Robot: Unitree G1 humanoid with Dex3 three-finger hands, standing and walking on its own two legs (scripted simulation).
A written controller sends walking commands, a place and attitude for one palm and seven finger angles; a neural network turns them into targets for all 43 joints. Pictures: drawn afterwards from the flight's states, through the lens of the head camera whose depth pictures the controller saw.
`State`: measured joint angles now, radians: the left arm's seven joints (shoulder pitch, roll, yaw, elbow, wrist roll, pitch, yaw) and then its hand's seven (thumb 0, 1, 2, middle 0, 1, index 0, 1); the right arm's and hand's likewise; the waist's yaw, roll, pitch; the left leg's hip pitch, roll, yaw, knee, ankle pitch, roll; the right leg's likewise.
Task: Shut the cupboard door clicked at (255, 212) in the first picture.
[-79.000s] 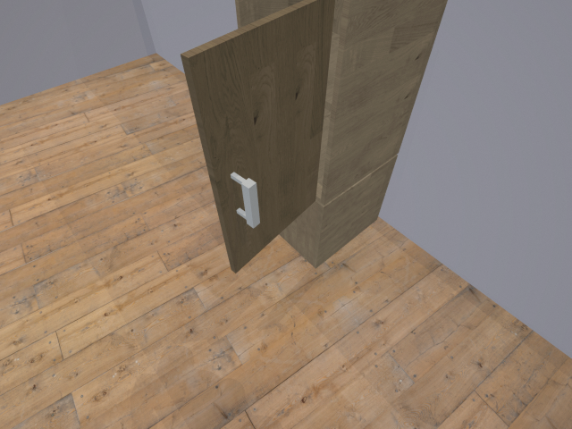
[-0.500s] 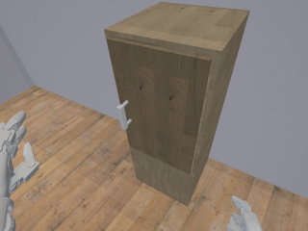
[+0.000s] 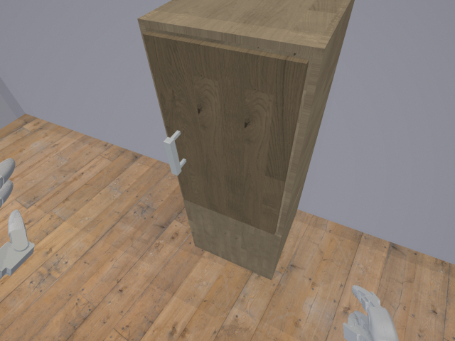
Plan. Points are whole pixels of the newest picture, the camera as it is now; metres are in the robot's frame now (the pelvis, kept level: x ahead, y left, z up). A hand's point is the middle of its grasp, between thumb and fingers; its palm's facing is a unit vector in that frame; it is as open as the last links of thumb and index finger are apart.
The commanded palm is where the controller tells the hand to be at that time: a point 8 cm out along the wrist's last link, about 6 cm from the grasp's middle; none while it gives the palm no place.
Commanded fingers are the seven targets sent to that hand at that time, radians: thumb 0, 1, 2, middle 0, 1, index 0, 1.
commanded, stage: step back with the hand held close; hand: left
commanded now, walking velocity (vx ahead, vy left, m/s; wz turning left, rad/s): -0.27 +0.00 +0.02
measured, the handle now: (176, 152) +0.61 +0.19 -0.07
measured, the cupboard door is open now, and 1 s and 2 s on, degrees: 0 0 0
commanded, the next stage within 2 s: stop stepping back and stand still in 0.94 s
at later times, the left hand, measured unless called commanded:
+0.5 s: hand out of the picture +0.11 +0.27 +0.16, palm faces +0.49 -0.76 -0.42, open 7.4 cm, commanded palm +0.05 +0.31 +0.18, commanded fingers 0.00 0.90 0.90 -0.20 -0.30 -0.20 -0.30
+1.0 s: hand out of the picture +0.03 +0.26 +0.17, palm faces +0.43 -0.81 -0.39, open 7.4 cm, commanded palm -0.04 +0.30 +0.18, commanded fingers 0.00 0.90 0.90 -0.20 -0.30 -0.20 -0.30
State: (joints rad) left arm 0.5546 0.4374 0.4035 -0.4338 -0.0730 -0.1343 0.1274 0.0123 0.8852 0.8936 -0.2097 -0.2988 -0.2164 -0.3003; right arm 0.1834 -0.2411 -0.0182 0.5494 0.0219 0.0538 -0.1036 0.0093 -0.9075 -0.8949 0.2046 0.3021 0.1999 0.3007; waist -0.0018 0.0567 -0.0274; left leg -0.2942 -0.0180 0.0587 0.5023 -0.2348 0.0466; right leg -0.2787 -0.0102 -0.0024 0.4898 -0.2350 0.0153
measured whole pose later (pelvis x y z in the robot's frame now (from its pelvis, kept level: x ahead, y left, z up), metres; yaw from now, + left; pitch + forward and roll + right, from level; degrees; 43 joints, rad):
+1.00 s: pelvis -0.16 +0.00 -0.01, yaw +4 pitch +2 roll -5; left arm 0.48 0.44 0.40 -0.51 -0.07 -0.29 0.12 0.01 0.88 0.89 -0.21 -0.30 -0.22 -0.30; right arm 0.13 -0.16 -0.01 0.64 -0.01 -0.09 -0.08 0.01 -0.90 -0.89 0.21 0.30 0.20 0.30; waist -0.01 0.01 -0.02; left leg -0.55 0.08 0.08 0.46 0.02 0.04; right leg -0.19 0.10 0.06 0.53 -0.37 0.00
